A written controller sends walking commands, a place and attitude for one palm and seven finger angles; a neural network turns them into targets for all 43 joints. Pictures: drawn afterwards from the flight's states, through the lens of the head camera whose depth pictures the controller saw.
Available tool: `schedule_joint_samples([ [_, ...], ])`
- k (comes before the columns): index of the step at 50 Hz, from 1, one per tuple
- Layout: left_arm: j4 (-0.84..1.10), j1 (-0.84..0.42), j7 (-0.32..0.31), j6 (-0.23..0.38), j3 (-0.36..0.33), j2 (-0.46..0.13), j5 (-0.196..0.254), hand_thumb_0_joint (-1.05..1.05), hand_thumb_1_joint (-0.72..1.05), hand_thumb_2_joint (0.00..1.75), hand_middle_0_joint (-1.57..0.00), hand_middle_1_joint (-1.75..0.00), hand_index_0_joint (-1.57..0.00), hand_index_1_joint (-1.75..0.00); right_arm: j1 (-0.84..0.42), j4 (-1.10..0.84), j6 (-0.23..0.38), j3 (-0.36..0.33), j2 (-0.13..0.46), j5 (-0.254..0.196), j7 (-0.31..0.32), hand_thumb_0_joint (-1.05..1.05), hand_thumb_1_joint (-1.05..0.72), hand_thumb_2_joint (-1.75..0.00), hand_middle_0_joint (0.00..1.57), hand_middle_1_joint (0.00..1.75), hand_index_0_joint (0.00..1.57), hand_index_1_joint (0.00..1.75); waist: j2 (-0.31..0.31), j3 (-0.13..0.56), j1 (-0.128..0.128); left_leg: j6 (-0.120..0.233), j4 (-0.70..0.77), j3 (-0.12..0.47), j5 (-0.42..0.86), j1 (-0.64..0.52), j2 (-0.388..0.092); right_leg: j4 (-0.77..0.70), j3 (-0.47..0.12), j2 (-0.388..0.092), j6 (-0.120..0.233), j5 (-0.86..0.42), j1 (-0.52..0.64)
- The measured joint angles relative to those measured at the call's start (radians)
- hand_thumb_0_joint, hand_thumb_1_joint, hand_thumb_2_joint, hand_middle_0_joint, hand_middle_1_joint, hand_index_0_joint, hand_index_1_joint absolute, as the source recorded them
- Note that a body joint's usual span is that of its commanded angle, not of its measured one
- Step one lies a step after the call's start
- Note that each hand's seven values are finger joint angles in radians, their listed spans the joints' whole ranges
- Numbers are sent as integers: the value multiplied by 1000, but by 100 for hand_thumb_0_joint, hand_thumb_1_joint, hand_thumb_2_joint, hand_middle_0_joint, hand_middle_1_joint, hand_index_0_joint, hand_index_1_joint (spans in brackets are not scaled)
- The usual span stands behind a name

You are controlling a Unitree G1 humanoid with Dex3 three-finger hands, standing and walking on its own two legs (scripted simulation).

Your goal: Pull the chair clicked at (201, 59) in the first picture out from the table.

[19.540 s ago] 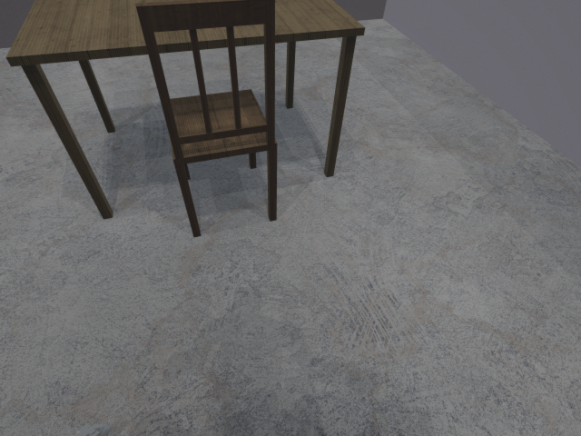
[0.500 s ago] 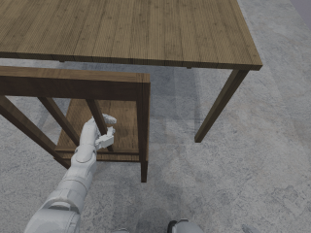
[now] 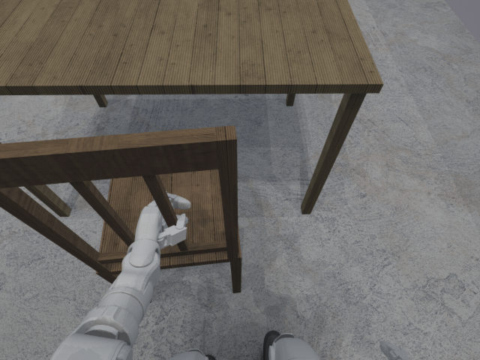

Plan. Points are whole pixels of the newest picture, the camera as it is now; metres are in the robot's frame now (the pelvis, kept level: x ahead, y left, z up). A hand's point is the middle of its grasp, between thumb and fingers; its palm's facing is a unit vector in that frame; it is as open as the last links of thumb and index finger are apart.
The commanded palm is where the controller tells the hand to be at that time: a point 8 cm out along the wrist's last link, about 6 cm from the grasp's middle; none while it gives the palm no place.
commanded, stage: step backward, pulling the chair out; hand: left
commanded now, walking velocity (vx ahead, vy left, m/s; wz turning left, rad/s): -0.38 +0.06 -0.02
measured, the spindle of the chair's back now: (116, 223) +0.37 +0.24 -0.06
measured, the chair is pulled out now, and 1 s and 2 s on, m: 0.14 0.21 0.39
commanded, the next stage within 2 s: none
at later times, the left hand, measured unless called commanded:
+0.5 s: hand (179, 254) +0.30 +0.11 -0.06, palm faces -0.01 -0.98 -0.18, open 5.1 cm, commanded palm +0.30 +0.16 -0.06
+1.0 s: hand (174, 270) +0.27 +0.12 -0.06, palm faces -0.06 -0.98 -0.18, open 5.1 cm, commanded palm +0.26 +0.17 -0.06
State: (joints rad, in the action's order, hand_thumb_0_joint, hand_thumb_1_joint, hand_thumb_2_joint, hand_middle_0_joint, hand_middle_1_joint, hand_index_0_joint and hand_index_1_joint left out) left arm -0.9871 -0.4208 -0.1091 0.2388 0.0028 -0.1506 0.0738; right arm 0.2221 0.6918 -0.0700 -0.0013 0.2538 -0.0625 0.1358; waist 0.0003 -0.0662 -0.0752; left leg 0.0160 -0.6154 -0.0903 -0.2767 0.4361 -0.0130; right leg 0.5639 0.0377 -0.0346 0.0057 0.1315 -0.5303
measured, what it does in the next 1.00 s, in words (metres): lifts its right foot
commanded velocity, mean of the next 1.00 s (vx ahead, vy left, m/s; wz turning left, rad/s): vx -0.38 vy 0.01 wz -0.03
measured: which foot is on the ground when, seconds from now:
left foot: down 0.00-1.00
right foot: down 0.00-0.98, up 1.00-1.00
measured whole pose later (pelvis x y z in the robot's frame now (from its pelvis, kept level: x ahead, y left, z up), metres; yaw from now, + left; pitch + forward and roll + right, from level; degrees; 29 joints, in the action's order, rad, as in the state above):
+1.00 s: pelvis -0.08 +0.01 -0.01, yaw +0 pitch +0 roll +0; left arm -0.99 -0.47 -0.11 0.18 0.05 -0.15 0.05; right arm 0.21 0.72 -0.01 0.00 0.28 -0.05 0.13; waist -0.01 -0.14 -0.07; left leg 0.03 -0.62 -0.10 -0.17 0.44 -0.02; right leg 0.65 0.02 -0.06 -0.01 0.24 -0.50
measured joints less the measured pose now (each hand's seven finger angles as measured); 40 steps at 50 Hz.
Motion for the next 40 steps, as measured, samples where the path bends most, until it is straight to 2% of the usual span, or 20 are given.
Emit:
schedule_joint_samples([
  [7,-28,14,-3,3,51,27,-5,1,74,79,-33,-117,-50,-145,15,16,38,3,15,-6,5,1,-90,-90,20,30,20,30,-3,5,21,13,23,-9,30,-22,11,-32,-7,-10,-11,-33,25],
  [16,-18,20,6,-6,66,14,-5,1,71,82,-36,-120,-50,-145,29,20,60,30,-27,0,9,1,-90,-90,20,30,20,30,-18,-5,46,15,-56,-33,3,-9,24,103,-32,-28,-4,11,-24],
  [20,-25,7,-2,-5,42,17,-6,1,69,83,-37,-121,-50,-145,18,31,69,31,-34,4,-4,1,-90,-90,21,30,20,30,2,-11,40,-1,-122,-18,-86,29,25,130,-25,-28,4,21,-45],
  [23,-42,-13,-13,-2,22,29,-10,1,70,83,-37,-121,-50,-145,9,52,83,24,-23,5,-20,1,-90,-90,21,30,20,30,8,-26,26,-18,-135,30,-173,24,45,77,-15,-31,3,-14,-28],
  [24,-48,-20,-16,-3,20,30,-13,1,70,83,-36,-121,-50,-145,8,59,88,23,-20,6,-23,1,-90,-90,21,30,20,30,5,-28,20,-20,-113,39,-166,10,47,59,-13,-35,1,-26,-23],
  [26,-57,-37,-16,-7,22,28,-19,2,71,82,-35,-122,-50,-145,13,67,96,23,-12,10,-24,1,-90,-90,21,30,20,30,-10,-34,9,-11,-52,28,-55,-4,48,31,-9,-47,-6,-47,-13],
  [28,-52,-40,-12,-12,33,26,-20,1,71,81,-34,-122,-50,-145,29,57,98,20,3,10,-19,1,-90,-90,21,30,20,30,-3,-34,11,3,-26,16,58,-5,31,47,-5,-40,-12,3,-23],
  [31,-33,-35,-7,-24,45,15,-13,1,71,81,-34,-123,-50,-145,41,46,94,13,4,10,-9,1,-90,-90,21,30,20,30,-3,-45,24,13,-49,5,24,-8,15,119,-20,-22,-8,116,-25],
  [33,-29,-33,0,-30,47,8,-17,1,71,81,-34,-123,-50,-145,51,45,93,11,-6,15,-8,1,-90,-90,20,30,20,30,-10,-40,27,8,-70,7,5,-3,13,126,-32,-22,-4,49,23],
  [35,-33,-42,3,-31,38,1,-20,1,70,82,-35,-123,-50,-145,38,51,91,11,-13,23,-10,1,-90,-90,20,30,20,30,-7,-47,37,-1,-86,5,-1,5,0,130,-36,-10,-10,48,24],
  [38,-38,-59,5,-31,18,-9,-16,1,70,82,-36,-123,-50,-145,12,52,89,8,-20,23,-14,1,-90,-90,20,30,20,30,0,-57,32,-12,-91,10,8,23,-10,138,-30,-1,-6,69,7],
  [40,-44,-63,2,-27,3,-12,-15,2,70,83,-36,-123,-50,-145,-4,55,90,3,-19,22,-16,1,-90,-90,21,30,20,30,2,-59,18,-23,-98,18,-19,35,-5,128,-25,-4,-2,61,3],
])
